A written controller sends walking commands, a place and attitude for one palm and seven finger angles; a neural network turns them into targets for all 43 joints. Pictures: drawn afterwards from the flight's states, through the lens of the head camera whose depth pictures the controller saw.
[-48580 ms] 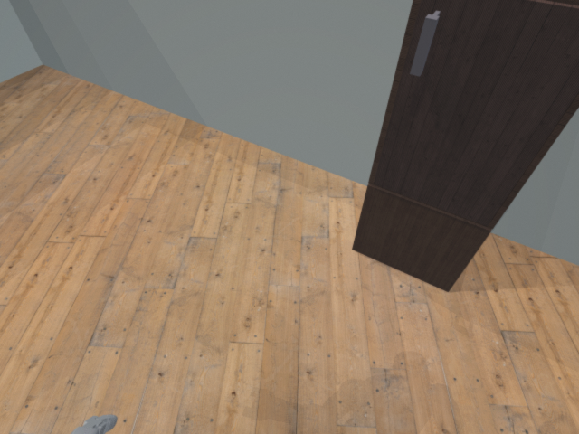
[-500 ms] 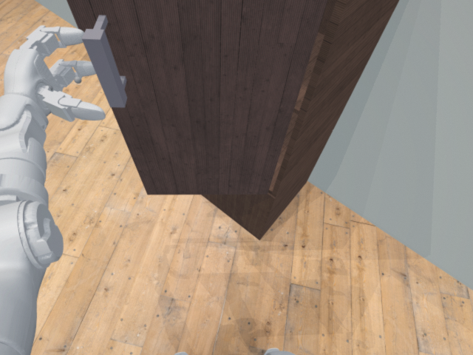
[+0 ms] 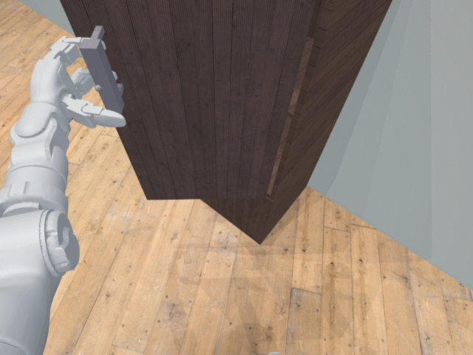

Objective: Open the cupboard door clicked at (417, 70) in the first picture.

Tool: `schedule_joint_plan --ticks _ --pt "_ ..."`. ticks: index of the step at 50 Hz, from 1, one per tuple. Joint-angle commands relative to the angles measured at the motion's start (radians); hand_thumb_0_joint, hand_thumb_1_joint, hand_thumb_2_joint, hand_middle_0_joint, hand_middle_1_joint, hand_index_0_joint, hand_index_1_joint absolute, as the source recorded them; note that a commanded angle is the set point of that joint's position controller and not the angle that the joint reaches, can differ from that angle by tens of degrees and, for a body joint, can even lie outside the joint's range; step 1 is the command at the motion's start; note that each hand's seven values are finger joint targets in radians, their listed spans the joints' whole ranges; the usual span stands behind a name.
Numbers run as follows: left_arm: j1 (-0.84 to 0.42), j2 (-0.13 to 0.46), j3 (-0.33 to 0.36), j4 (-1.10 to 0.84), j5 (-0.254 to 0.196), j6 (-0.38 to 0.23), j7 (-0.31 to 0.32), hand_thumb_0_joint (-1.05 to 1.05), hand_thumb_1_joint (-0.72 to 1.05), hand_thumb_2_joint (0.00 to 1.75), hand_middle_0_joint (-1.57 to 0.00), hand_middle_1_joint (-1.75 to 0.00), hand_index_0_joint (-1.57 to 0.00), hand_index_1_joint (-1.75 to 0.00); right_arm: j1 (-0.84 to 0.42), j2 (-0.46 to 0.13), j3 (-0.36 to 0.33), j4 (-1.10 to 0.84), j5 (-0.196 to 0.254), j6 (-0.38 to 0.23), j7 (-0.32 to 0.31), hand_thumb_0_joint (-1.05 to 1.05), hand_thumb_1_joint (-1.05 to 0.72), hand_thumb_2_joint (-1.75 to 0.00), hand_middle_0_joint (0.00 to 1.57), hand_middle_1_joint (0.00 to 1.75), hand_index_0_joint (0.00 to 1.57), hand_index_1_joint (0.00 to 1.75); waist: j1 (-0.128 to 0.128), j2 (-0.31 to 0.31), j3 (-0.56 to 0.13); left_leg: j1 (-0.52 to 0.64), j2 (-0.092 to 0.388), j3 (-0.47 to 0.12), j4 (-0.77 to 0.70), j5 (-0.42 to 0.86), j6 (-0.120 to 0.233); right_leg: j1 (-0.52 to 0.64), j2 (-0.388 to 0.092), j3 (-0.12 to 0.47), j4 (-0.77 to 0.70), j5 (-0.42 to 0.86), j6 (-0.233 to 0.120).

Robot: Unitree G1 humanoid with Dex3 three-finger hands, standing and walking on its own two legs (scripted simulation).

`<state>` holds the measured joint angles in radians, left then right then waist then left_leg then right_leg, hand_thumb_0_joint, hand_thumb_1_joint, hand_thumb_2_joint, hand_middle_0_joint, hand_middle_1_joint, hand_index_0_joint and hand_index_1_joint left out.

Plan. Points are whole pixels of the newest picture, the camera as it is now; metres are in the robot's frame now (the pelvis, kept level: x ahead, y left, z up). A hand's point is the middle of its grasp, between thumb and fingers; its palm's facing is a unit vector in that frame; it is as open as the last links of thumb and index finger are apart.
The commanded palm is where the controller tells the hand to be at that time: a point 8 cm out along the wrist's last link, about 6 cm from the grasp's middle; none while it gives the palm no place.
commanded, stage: slide the fingers in behind the handle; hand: left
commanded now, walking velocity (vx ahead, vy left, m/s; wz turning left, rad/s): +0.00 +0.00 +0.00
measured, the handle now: (107, 71) +0.55 +0.18 +0.16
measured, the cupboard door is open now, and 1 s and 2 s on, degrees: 41 41 43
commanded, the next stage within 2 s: close the thumb around the handle in 0.82 s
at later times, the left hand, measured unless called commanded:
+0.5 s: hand (117, 88) +0.50 +0.15 +0.16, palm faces -0.02 -1.00 +0.00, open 14.0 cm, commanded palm +0.48 +0.20 +0.16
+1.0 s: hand (117, 89) +0.50 +0.15 +0.16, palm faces -0.02 -1.00 -0.01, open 14.0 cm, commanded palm +0.48 +0.19 +0.16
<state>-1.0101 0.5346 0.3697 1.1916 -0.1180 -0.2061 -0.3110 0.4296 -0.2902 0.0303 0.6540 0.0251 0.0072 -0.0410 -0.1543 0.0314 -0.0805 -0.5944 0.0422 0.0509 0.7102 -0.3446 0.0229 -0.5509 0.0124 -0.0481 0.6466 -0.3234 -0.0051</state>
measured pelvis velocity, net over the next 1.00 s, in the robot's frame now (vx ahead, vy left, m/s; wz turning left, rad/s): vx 0.00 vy -0.01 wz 0.02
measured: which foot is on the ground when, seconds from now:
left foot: down 0.00-1.00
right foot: down 0.00-1.00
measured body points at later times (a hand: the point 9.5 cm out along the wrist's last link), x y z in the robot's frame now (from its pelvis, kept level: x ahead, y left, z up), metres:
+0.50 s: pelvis +0.00 -0.01 +0.00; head +0.07 -0.01 +0.44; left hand +0.50 +0.21 +0.17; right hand +0.00 -0.27 -0.12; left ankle +0.00 +0.10 -0.72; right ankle -0.01 -0.12 -0.72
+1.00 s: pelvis +0.00 -0.01 +0.00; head +0.07 -0.01 +0.44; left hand +0.50 +0.21 +0.17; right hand +0.01 -0.28 -0.12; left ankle +0.00 +0.10 -0.72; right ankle -0.01 -0.12 -0.72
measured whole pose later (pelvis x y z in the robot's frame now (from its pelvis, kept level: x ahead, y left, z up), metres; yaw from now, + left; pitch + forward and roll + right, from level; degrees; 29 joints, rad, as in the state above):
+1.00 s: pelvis +0.00 -0.01 +0.00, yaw +1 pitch +13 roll -1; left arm -1.03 0.44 0.27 1.18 -0.13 -0.23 -0.20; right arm 0.41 -0.28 0.02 0.71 0.02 -0.03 -0.02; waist -0.13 0.04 -0.08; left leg -0.59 0.03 0.03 0.71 -0.34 0.01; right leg -0.54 0.00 -0.07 0.66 -0.34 -0.01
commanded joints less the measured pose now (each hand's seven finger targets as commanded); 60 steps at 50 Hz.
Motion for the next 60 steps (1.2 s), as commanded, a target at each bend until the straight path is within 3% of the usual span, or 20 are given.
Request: schedule_joint_plan --ticks 1,2,4,8,12,15,17,19,21,22,25,32,36,39,41,46,48,51,53,60 --pt "-0.499 0.224 0.003 -0.226 -0.021 -0.073 0.021 0.00 -0.50 0.30 -0.30 -1.20 -0.30 -1.20 0.122 -0.167 -0.060 -0.064 0.000 -0.032 -0.009 0.00 -0.90 -0.90 0.20 0.30 0.20 0.30 -0.010 0.056 -0.371 0.315 -0.023 -0.070 -0.039 0.365 0.017 0.083 0.030 0.011 -0.053 0.356 -0.009" --pt "-0.491 0.262 0.036 -0.223 -0.016 -0.076 0.026 0.00 -0.50 0.30 -0.30 -1.20 -0.30 -1.20 0.121 -0.171 -0.063 -0.060 -0.001 -0.031 -0.009 0.00 -0.90 -0.90 0.20 0.30 0.20 0.30 0.002 0.042 -0.386 0.314 -0.021 -0.072 -0.041 0.366 0.014 0.094 0.031 0.013 -0.050 0.362 -0.008" --pt "-0.531 0.183 -0.029 -0.239 -0.017 -0.075 0.027 0.00 -0.50 0.30 -0.30 -1.20 -0.30 -1.20 0.111 -0.163 -0.062 -0.060 0.001 -0.036 -0.007 0.00 -0.90 -0.90 0.20 0.30 0.20 0.30 -0.015 0.068 -0.377 0.332 -0.021 -0.074 -0.041 0.363 0.010 0.067 0.030 0.011 -0.050 0.353 -0.007" --pt "-0.558 0.161 -0.039 -0.226 -0.019 -0.072 0.045 0.00 -0.50 0.30 -0.30 -1.20 -0.30 -1.20 0.113 -0.165 -0.062 -0.047 -0.001 -0.039 -0.007 0.00 -0.90 -0.90 0.20 0.30 0.20 0.30 -0.028 0.056 -0.367 0.344 -0.018 -0.083 -0.041 0.352 0.009 0.036 0.029 0.010 -0.052 0.328 -0.006" --pt "-0.535 0.171 -0.009 -0.248 -0.017 -0.084 0.069 0.00 -0.50 0.30 -0.30 -1.20 -0.30 -1.20 0.114 -0.162 -0.064 -0.051 -0.007 -0.047 -0.003 0.00 -0.90 -0.90 0.20 0.30 0.20 0.30 -0.002 0.048 -0.437 0.359 -0.023 -0.083 -0.035 0.393 0.009 0.081 0.030 0.011 -0.037 0.367 -0.009" --pt "-0.530 0.165 -0.018 -0.217 -0.007 -0.078 0.079 0.00 -0.50 0.30 -0.30 -1.20 -0.30 -1.20 0.112 -0.161 -0.064 -0.044 -0.005 -0.046 0.000 0.00 -0.90 -0.90 0.20 0.30 0.20 0.30 -0.009 0.019 -0.380 0.315 -0.024 -0.074 -0.040 0.357 0.010 0.081 0.029 0.014 -0.045 0.359 -0.006" --pt "-0.515 0.152 -0.017 -0.235 -0.007 -0.084 0.088 0.00 -0.50 0.30 -0.30 -1.20 -0.30 -1.20 0.108 -0.157 -0.064 -0.051 -0.007 -0.048 0.002 0.00 -0.90 -0.90 0.20 0.30 0.20 0.30 0.003 0.033 -0.415 0.333 -0.026 -0.073 -0.038 0.381 0.010 0.094 0.029 0.013 -0.037 0.377 -0.008" --pt "-0.535 0.088 -0.073 -0.244 -0.007 -0.084 0.086 0.00 -0.50 0.30 -0.30 -1.20 -0.30 -1.20 0.104 -0.151 -0.063 -0.048 -0.005 -0.048 0.004 0.00 -0.90 -0.90 0.20 0.30 0.20 0.30 -0.012 0.058 -0.390 0.342 -0.026 -0.072 -0.038 0.378 0.008 0.071 0.029 0.012 -0.044 0.372 -0.008" --pt "-0.550 0.090 -0.066 -0.223 -0.017 -0.082 0.088 0.00 -0.50 0.30 -0.30 -1.20 -0.30 -1.20 0.115 -0.156 -0.065 -0.037 -0.006 -0.050 0.001 0.00 -0.90 -0.90 0.20 0.30 0.20 0.30 -0.025 0.006 -0.370 0.321 -0.027 -0.072 -0.038 0.355 0.015 0.082 0.031 0.012 -0.051 0.364 -0.008" --pt "-0.537 0.132 -0.035 -0.215 -0.013 -0.082 0.088 0.00 -0.50 0.30 -0.30 -1.20 -0.30 -1.20 0.117 -0.162 -0.069 -0.033 -0.005 -0.049 0.000 0.00 -0.90 -0.90 0.20 0.30 0.20 0.30 -0.014 0.003 -0.380 0.319 -0.025 -0.073 -0.042 0.349 0.013 0.087 0.030 0.016 -0.051 0.365 -0.008" --pt "-0.540 0.129 -0.042 -0.238 -0.008 -0.086 0.081 0.00 -0.50 0.30 -0.30 -1.20 -0.30 -1.20 0.115 -0.157 -0.068 -0.034 -0.005 -0.053 0.000 0.00 -0.90 -0.90 0.20 0.30 0.20 0.30 -0.009 0.029 -0.413 0.330 -0.029 -0.071 -0.042 0.357 0.012 0.103 0.027 0.018 -0.049 0.377 -0.009" --pt "-0.526 0.083 -0.074 -0.247 -0.016 -0.097 0.083 0.00 -0.50 0.30 -0.30 -1.20 -0.30 -1.20 0.112 -0.155 -0.071 -0.027 -0.005 -0.054 0.003 0.00 -0.90 -0.90 0.20 0.30 0.20 0.30 -0.010 0.055 -0.405 0.359 -0.026 -0.078 -0.041 0.372 0.009 0.075 0.030 0.013 -0.050 0.365 -0.011" --pt "-0.568 0.022 -0.126 -0.249 -0.020 -0.098 0.090 0.00 -0.50 0.30 -0.30 -1.20 -0.30 -1.20 0.114 -0.155 -0.071 -0.015 -0.005 -0.060 0.004 0.00 -0.90 -0.90 0.20 0.30 0.20 0.30 -0.034 0.049 -0.363 0.366 -0.025 -0.084 -0.042 0.358 0.009 0.039 0.030 0.007 -0.056 0.336 -0.011" --pt "-0.571 0.059 -0.100 -0.251 -0.010 -0.095 0.094 0.00 -0.50 0.30 -0.30 -1.20 -0.30 -1.20 0.117 -0.159 -0.075 -0.008 -0.008 -0.062 0.006 0.00 -0.90 -0.90 0.20 0.30 0.20 0.30 -0.024 0.062 -0.402 0.376 -0.023 -0.090 -0.042 0.366 0.005 0.040 0.029 0.009 -0.049 0.338 -0.012" --pt "-0.568 0.027 -0.120 -0.234 -0.019 -0.092 0.092 0.00 -0.50 0.30 -0.30 -1.20 -0.30 -1.20 0.120 -0.156 -0.074 -0.006 -0.007 -0.063 0.005 0.00 -0.90 -0.90 0.20 0.30 0.20 0.30 -0.035 0.023 -0.385 0.368 -0.026 -0.088 -0.037 0.372 0.011 0.047 0.030 0.008 -0.053 0.350 -0.010" --pt "-0.586 0.026 -0.124 -0.250 -0.020 -0.093 0.090 0.00 -0.50 0.30 -0.30 -1.20 -0.30 -1.20 0.112 -0.154 -0.070 -0.006 -0.008 -0.065 0.006 0.00 -0.90 -0.90 0.20 0.30 0.20 0.30 -0.031 0.061 -0.387 0.367 -0.029 -0.086 -0.037 0.376 0.009 0.050 0.027 0.006 -0.048 0.356 -0.013" --pt "-0.560 0.068 -0.092 -0.232 -0.015 -0.089 0.090 0.00 -0.39 0.35 -0.31 -1.21 -0.31 -1.21 0.110 -0.158 -0.070 -0.007 -0.007 -0.063 0.006 0.00 -0.90 -0.90 0.20 0.30 0.20 0.30 -0.021 0.045 -0.402 0.358 -0.028 -0.084 -0.037 0.376 0.009 0.062 0.027 0.012 -0.047 0.368 -0.011" --pt "-0.580 0.028 -0.119 -0.232 -0.023 -0.087 0.089 0.00 -0.22 0.42 -0.32 -1.23 -0.32 -1.23 0.108 -0.153 -0.069 -0.010 -0.006 -0.065 0.005 0.00 -0.90 -0.90 0.20 0.30 0.20 0.30 -0.033 0.040 -0.371 0.355 -0.029 -0.081 -0.036 0.376 0.012 0.053 0.027 0.008 -0.050 0.365 -0.010" --pt "-0.569 0.086 -0.079 -0.209 -0.015 -0.083 0.091 0.00 -0.11 0.47 -0.33 -1.24 -0.33 -1.24 0.110 -0.160 -0.068 -0.007 -0.005 -0.062 0.003 0.00 -0.90 -0.90 0.20 0.30 0.20 0.30 -0.026 0.023 -0.381 0.338 -0.028 -0.086 -0.038 0.366 0.010 0.060 0.027 0.013 -0.047 0.363 -0.010" --pt "-0.570 0.037 -0.116 -0.230 -0.016 -0.090 0.092 0.00 0.28 0.64 -0.36 -1.28 -0.36 -1.28 0.102 -0.153 -0.068 -0.014 -0.006 -0.064 0.008 0.00 -0.90 -0.90 0.20 0.30 0.20 0.30 -0.027 0.044 -0.392 0.359 -0.027 -0.089 -0.035 0.361 0.006 0.039 0.028 0.009 -0.046 0.340 -0.010"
